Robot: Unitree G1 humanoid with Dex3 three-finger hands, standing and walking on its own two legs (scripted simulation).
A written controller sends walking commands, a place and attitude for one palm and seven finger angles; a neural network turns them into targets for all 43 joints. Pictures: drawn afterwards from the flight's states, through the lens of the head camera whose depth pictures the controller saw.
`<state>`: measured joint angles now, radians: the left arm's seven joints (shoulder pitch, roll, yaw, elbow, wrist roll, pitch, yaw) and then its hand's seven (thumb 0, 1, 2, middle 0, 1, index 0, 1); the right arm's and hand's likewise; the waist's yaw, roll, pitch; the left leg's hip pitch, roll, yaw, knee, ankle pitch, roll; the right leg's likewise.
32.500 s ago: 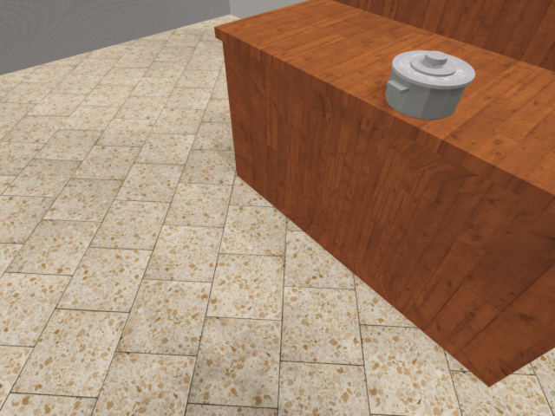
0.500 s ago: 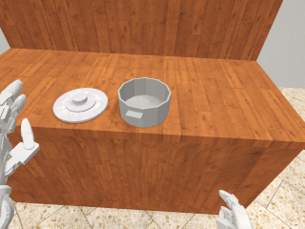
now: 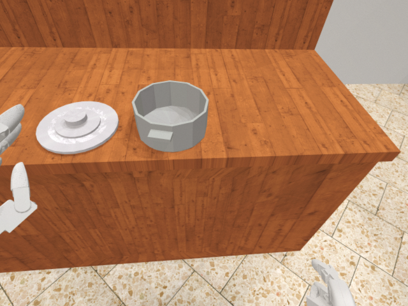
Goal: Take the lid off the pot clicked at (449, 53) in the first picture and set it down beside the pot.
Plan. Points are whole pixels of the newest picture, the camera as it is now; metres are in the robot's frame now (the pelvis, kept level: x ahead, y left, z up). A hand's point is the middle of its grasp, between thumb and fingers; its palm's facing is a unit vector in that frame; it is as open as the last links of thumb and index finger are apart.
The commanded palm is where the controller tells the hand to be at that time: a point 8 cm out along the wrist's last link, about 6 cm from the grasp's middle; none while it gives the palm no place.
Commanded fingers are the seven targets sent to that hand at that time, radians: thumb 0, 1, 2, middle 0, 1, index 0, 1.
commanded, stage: step back with the hand held close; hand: left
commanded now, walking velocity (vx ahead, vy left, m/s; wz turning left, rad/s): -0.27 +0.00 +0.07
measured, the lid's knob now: (75, 117) +0.53 +0.36 +0.05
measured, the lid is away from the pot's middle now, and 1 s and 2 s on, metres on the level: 0.25 0.25 0.25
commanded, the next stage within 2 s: stop stepping back and stand still in 0.90 s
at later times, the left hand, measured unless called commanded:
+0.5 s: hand out of the picture +0.10 +0.26 +0.22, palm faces +0.49 -0.75 -0.44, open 7.4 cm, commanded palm +0.04 +0.30 +0.23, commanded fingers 0.00 0.90 0.90 -0.20 -0.30 -0.20 -0.30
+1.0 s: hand out of the picture -0.01 +0.29 +0.24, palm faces +0.45 -0.85 -0.28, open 7.4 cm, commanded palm -0.07 +0.33 +0.23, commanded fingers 0.00 0.90 0.90 -0.20 -0.30 -0.20 -0.30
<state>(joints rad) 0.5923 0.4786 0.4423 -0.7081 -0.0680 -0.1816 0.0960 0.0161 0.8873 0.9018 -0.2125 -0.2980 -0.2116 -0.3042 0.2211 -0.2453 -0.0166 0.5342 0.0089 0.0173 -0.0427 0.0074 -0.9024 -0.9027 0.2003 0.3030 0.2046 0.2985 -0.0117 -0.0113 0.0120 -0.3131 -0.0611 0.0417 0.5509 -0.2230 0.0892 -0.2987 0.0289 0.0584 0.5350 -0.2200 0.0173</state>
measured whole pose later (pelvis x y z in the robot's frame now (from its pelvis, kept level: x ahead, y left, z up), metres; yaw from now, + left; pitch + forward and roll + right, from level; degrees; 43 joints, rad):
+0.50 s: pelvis -0.07 +0.01 -0.01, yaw +3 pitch +1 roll -4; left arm 0.55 0.45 0.49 -0.74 -0.03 -0.25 0.15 0.01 0.89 0.90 -0.21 -0.30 -0.21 -0.30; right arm 0.26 -0.20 -0.01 0.56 -0.01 -0.05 -0.04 0.01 -0.90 -0.90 0.20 0.30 0.21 0.30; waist 0.00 0.01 -0.05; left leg -0.52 -0.01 0.04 0.63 -0.14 0.10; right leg -0.26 0.07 0.03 0.71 -0.38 -0.01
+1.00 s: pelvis -0.20 +0.05 -0.02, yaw +0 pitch -1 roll -5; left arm 0.38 0.47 0.46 -0.74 -0.05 -0.28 0.14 0.01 0.88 0.90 -0.21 -0.30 -0.21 -0.30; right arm 0.23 -0.22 -0.02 0.60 -0.02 -0.02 -0.05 0.01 -0.90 -0.90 0.20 0.30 0.21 0.30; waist 0.00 -0.06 -0.04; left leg -0.49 0.02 -0.02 0.69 -0.17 0.04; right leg -0.40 0.01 0.05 0.72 -0.37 0.02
